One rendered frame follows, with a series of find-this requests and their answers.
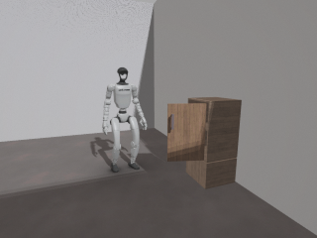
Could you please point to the right robot shin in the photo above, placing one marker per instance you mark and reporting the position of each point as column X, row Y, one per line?
column 115, row 155

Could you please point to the robot right upper arm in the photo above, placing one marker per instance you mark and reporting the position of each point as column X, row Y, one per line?
column 108, row 95

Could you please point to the left robot hand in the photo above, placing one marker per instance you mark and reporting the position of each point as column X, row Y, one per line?
column 143, row 122

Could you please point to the robot left forearm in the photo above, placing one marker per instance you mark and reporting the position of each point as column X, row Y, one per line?
column 139, row 109

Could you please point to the robot right forearm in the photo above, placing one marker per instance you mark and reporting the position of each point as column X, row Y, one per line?
column 105, row 111

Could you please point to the handle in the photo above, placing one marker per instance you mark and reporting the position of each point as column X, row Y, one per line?
column 172, row 121

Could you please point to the left robot foot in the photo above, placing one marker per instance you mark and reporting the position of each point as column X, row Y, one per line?
column 133, row 166

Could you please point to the right robot hand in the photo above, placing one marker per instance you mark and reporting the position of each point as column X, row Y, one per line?
column 104, row 125

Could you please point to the robot left upper arm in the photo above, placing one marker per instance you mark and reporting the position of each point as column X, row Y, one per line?
column 134, row 94

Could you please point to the cupboard door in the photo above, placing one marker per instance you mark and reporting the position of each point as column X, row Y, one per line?
column 186, row 141

